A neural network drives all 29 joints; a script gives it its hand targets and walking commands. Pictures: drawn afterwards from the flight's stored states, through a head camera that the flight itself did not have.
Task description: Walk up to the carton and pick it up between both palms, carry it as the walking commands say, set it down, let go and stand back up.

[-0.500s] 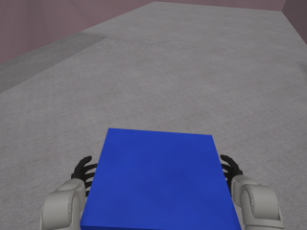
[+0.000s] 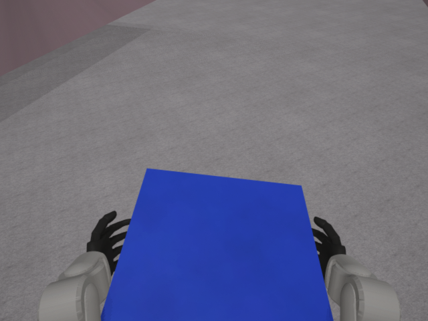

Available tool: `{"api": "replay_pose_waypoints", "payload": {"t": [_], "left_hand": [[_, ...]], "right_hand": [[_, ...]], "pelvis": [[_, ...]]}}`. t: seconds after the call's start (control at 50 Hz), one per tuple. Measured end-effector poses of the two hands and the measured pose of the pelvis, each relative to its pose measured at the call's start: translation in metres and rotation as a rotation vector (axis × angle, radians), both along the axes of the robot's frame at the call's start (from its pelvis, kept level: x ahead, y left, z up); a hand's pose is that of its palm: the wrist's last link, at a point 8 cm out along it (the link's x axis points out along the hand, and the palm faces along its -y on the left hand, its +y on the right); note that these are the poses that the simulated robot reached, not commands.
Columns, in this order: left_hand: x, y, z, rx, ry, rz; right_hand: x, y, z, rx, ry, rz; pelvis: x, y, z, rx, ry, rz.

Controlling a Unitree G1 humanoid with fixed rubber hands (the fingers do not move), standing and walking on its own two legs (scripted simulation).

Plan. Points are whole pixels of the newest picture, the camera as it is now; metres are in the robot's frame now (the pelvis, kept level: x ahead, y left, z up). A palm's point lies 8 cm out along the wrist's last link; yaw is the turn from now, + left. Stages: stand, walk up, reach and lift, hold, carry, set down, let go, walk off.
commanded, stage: carry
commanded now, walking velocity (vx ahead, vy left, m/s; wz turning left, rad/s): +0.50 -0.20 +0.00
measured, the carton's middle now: (214, 270) +0.25 +0.02 +0.00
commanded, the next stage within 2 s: none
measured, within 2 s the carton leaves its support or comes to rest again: neither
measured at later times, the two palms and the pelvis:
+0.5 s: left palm (178, 121) +0.63 +0.12 +0.06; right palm (309, 122) +0.66 -0.25 +0.03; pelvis +0.40 -0.09 -0.02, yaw +0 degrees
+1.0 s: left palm (214, 61) +1.01 +0.02 +0.06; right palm (310, 55) +1.06 -0.35 +0.06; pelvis +0.78 -0.19 -0.01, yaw +1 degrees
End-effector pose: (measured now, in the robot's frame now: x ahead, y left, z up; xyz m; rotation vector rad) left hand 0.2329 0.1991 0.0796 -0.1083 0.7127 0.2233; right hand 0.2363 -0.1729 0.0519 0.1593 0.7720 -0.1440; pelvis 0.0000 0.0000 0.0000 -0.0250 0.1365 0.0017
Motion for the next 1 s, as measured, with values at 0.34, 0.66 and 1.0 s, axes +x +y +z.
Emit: {"api": "replay_pose_waypoints", "payload": {"t": [0.34,0.66,1.0], "left_hand": [[0.249,-0.073,-0.023,-0.026,0.031,0.148],[0.538,-0.150,-0.016,-0.020,0.060,-0.122],[0.778,-0.179,-0.016,-0.003,-0.016,0.083]], "right_hand": [[0.305,-0.069,-0.006,-0.029,0.028,0.132],[0.491,-0.150,-0.005,-0.052,0.054,-0.110],[0.820,-0.178,0.006,-0.052,-0.028,0.098]], "pelvis": [[0.265,-0.086,0.002,0.071,0.009,0.074],[0.517,-0.121,0.008,0.035,-0.063,-0.030],[0.783,-0.189,-0.007,0.041,-0.022,0.016]]}}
